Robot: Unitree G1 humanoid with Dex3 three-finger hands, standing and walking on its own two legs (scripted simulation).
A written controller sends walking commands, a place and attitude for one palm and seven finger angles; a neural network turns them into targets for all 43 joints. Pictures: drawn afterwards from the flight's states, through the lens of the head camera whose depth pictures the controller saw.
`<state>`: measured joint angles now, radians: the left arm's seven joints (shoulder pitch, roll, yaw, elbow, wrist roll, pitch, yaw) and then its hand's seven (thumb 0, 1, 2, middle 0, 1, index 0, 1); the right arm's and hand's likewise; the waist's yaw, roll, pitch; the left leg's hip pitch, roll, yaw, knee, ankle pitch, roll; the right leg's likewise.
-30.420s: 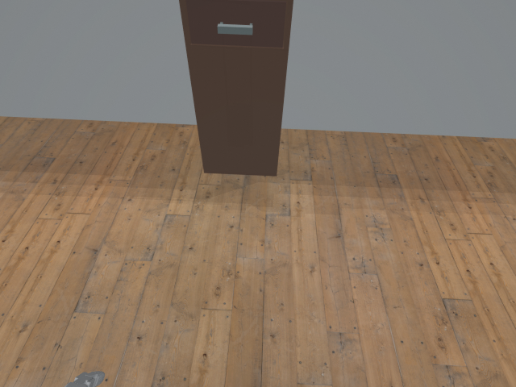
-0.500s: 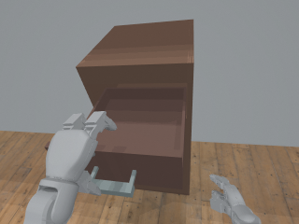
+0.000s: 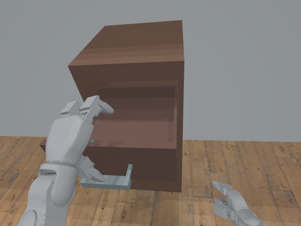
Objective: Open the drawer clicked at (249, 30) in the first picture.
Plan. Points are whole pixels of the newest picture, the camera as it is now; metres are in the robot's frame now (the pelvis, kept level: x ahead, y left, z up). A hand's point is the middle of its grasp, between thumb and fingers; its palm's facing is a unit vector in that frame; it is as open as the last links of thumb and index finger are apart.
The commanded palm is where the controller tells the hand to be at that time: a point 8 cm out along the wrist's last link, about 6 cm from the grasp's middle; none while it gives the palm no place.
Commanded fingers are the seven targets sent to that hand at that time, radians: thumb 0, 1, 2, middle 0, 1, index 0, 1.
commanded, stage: draw the hand back to the body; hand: left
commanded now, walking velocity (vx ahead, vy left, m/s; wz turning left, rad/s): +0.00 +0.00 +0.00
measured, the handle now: (108, 174) +0.24 +0.16 +0.04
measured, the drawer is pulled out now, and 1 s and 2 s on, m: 0.29 0.29 0.29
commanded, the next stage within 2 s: step back with the hand held close in 1.40 s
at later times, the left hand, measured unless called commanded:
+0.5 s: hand (80, 152) +0.20 +0.17 +0.18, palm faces +0.27 -0.70 -0.66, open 13.8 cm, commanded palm +0.14 +0.21 +0.23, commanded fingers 0.00 -0.29 0.39 -0.28 -1.07 -0.28 -1.07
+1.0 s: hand (64, 137) +0.22 +0.20 +0.21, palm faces +0.39 -0.82 -0.41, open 10.4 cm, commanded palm +0.16 +0.26 +0.23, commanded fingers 0.00 0.58 0.76 -0.22 -0.50 -0.22 -0.50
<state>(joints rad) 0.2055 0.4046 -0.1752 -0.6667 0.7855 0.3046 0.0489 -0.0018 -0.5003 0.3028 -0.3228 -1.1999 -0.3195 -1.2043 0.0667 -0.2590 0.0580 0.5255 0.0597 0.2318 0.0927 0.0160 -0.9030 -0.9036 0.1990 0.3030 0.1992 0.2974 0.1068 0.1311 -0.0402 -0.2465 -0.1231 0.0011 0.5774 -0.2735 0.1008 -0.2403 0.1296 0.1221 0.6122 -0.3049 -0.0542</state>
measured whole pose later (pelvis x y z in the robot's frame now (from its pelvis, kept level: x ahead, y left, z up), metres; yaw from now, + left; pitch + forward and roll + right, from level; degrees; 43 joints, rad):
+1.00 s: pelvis +0.05 -0.03 +0.01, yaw +4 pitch -1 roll +0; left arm 0.54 0.40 0.32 -0.62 -0.12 -0.10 0.08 0.00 0.24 0.62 -0.26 -0.72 -0.26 -0.72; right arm 0.19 -0.22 0.04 0.63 0.04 -0.06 -0.06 0.02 -0.90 -0.90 0.20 0.30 0.20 0.30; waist 0.04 0.06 -0.05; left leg -0.19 -0.10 -0.09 0.50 -0.29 0.06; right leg -0.13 0.14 0.05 0.44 -0.29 -0.10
